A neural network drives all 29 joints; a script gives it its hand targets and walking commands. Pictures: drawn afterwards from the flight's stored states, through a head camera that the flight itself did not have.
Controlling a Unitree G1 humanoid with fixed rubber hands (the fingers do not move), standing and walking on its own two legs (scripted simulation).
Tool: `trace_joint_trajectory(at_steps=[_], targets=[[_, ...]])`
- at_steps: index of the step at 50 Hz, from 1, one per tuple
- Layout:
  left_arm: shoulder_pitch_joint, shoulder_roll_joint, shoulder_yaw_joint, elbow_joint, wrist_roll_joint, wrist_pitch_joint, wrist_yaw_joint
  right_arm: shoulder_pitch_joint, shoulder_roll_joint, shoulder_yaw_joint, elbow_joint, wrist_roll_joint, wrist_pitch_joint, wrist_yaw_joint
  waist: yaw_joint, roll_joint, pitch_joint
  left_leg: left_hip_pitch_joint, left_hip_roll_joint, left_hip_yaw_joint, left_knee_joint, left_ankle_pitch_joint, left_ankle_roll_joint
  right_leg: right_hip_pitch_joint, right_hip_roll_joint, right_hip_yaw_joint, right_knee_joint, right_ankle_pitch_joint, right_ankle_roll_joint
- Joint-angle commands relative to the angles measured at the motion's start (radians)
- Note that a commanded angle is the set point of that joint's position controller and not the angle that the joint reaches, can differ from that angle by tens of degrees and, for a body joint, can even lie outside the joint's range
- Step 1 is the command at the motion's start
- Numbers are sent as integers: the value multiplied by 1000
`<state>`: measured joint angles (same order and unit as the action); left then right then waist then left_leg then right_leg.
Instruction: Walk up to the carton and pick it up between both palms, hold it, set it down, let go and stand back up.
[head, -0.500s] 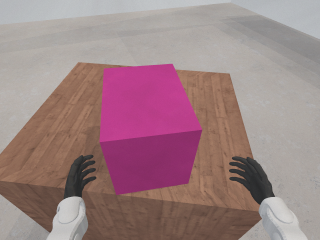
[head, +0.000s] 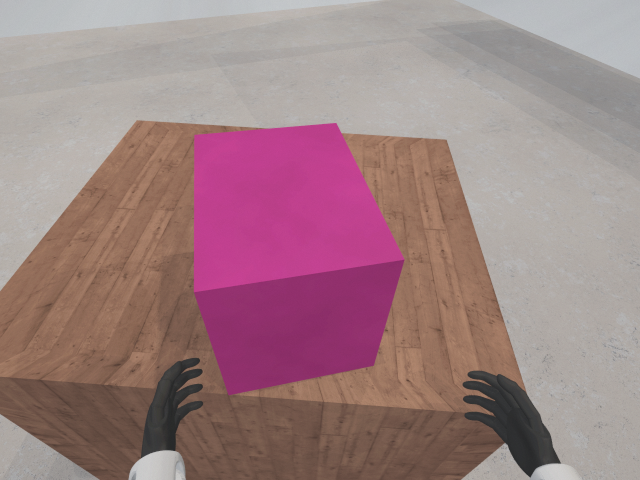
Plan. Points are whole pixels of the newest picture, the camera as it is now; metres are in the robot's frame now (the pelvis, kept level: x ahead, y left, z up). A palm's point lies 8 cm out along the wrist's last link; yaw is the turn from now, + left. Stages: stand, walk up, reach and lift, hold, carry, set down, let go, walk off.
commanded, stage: set down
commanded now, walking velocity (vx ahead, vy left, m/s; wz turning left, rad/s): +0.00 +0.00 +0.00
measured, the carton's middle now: (285, 251) +0.45 +0.10 +0.03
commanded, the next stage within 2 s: let go in 1.06 s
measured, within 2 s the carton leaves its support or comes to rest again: neither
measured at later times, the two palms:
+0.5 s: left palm (158, 454) +0.17 +0.21 -0.04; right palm (519, 467) +0.19 -0.22 -0.04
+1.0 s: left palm (150, 461) +0.17 +0.23 -0.07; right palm (511, 467) +0.19 -0.21 -0.04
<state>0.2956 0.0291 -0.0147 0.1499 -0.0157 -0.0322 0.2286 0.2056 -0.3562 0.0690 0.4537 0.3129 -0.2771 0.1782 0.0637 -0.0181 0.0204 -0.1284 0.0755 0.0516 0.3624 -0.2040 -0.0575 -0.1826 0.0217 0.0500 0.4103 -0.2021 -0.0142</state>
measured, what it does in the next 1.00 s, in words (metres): stands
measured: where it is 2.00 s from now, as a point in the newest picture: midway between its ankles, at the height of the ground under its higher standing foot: outside the picture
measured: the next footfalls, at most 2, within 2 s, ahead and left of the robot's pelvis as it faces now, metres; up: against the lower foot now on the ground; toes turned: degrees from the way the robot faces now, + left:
none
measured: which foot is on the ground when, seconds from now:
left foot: down 0.00-1.00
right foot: down 0.00-1.00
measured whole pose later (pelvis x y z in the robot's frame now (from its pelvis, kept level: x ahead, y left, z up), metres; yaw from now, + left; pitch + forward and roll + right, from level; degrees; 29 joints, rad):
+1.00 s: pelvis +0.02 +0.02 +0.00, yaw +0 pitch -6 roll +0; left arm 0.26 0.10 0.03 0.43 0.04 0.11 0.07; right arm 0.21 -0.23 -0.02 0.56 0.06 -0.21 0.09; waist 0.00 -0.02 0.06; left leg -0.01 0.05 0.05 0.34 -0.23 -0.03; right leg -0.04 0.00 0.05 0.34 -0.20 0.01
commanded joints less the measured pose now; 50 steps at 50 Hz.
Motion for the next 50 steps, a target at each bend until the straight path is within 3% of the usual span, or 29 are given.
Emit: trace_joint_trajectory(at_steps=[1,3,4,5,7,8,10,12,14,15,17,20,22,23,25,26,27,30,31,32,33,35,37,38,39,45,47,48,50], targets=[[-87,14,-8,-93,-2,-51,-9,-69,-128,-64,-80,-6,-49,-4,-17,-57,-82,70,-71,-7,-29,130,43,-54,30,21,-121,-11,-44],[-121,52,39,-85,36,-49,-18,-112,-167,-85,-69,-29,-48,-5,-12,-31,-88,68,-76,-8,-33,140,40,-10,19,17,-103,32,-39],[-129,43,28,-224,7,-92,9,-110,-176,-81,-184,11,-81,7,19,-23,-188,79,-64,-13,-19,217,32,1,33,10,-85,88,-36],[-88,37,4,-65,8,-71,-14,-83,-153,-66,-70,-20,-64,-1,-10,-53,-102,65,-73,-3,-21,192,37,4,32,17,-107,80,-41],[-101,41,35,-145,18,-83,-7,-97,-170,-84,-131,-21,-78,0,-2,-50,-120,62,-73,-5,-22,191,36,9,30,6,-97,87,-31],[-62,74,37,114,39,-21,-54,-47,-91,-48,71,-58,-25,-28,-35,-44,-20,62,-93,9,-17,130,42,13,9,33,-129,74,-27],[-103,46,24,-135,17,-62,-16,-105,-155,-94,-97,-20,-67,-7,5,5,-117,88,-73,-10,-28,201,25,27,34,-2,-99,103,-33],[-103,67,35,-37,21,-47,-42,-69,-126,-65,-40,-43,-51,-21,16,-39,-54,72,-74,1,-29,140,42,8,17,19,-125,49,-27],[-102,63,26,74,18,-13,-67,-54,-102,-80,26,-83,-12,-30,-45,-48,-30,91,-81,0,-34,102,46,-16,21,13,-133,7,-28],[-115,60,32,-119,7,-56,-39,-78,-133,-105,-122,-52,-53,-10,2,-21,-110,95,-69,-9,-24,179,33,9,29,-5,-108,66,-27],[-49,62,25,72,14,-17,-76,-20,-77,-66,-19,-83,-26,-41,-41,-52,-27,71,-84,-2,-22,160,39,23,18,1,-124,123,-22],[-77,80,37,-50,20,-37,-65,-59,-111,-101,-75,-83,-33,-31,-6,13,-82,105,-81,-4,-31,222,27,27,28,-25,-109,176,-18],[-7,81,42,-51,29,-54,-71,-3,-110,-76,-82,-84,-55,-35,-18,-43,-103,128,-79,-9,-18,306,26,71,44,-33,-100,286,-20],[-42,115,56,106,36,-13,-109,-10,-64,-60,-4,-115,-20,-69,-34,-75,-25,96,-93,4,-22,205,42,57,9,-3,-121,242,-6],[-58,106,49,-40,24,-28,-89,-45,-79,-104,-93,-118,-31,-55,-25,-5,-90,108,-86,2,-31,184,33,53,15,-17,-116,166,-14],[-55,103,40,53,30,-14,-98,-31,-66,-101,-16,-134,-12,-65,-40,0,-24,103,-89,6,-33,181,34,40,19,-23,-126,149,-19],[-96,103,32,-102,18,-41,-73,-63,-88,-118,-99,-110,-30,-45,2,27,-59,107,-73,-4,-40,186,31,20,27,-31,-130,64,-23],[-39,90,27,7,27,-14,-86,-17,-77,-108,-49,-152,-12,-53,-34,-24,-79,113,-78,2,-42,200,35,74,21,-17,-139,147,-27],[-30,124,44,155,45,31,-126,4,-14,-84,44,-179,22,-80,-61,-52,35,89,-98,19,-44,140,38,71,-4,3,-160,155,-12],[-66,142,58,138,35,46,-138,-16,-19,-84,42,-192,34,-92,-49,-48,6,104,-99,15,-52,127,44,73,-7,-3,-153,130,-6],[-84,137,60,-39,27,12,-108,-54,-40,-109,-79,-173,1,-72,-8,-6,-36,110,-81,14,-45,192,32,54,11,-25,-123,158,-3],[-61,128,55,7,40,4,-107,-32,-44,-103,-38,-167,6,-67,-5,9,-35,124,-83,15,-41,230,24,53,12,-21,-130,197,-8],[-45,153,67,158,62,58,-152,-6,1,-96,81,-216,42,-103,-49,13,45,145,-98,20,-46,154,35,52,-4,-18,-157,121,-6],[-103,134,48,-13,38,36,-122,-63,-45,-133,-12,-186,26,-79,-28,50,-30,164,-75,9,-53,198,24,22,21,-47,-139,76,-20],[-87,108,30,-31,28,34,-110,-52,-53,-140,-25,-178,26,-70,-25,45,-30,147,-69,-1,-54,208,22,16,34,-52,-149,41,-26],[-80,147,64,147,57,96,-161,-31,4,-103,71,-244,74,-108,-42,3,51,129,-84,25,-52,191,36,49,7,-30,-158,100,-11],[-111,149,56,209,66,119,-173,-45,30,-104,128,-279,110,-118,-52,41,105,116,-82,29,-61,134,30,46,0,-23,-170,32,-16],[-119,143,75,122,73,105,-160,-40,8,-122,68,-269,96,-109,-32,37,36,117,-73,16,-65,163,32,66,9,-34,-152,48,-22],[-147,163,70,91,57,90,-146,-53,10,-136,59,-270,96,-105,-55,62,15,141,-71,10,-63,149,22,50,12,-52,-157,19,-22]])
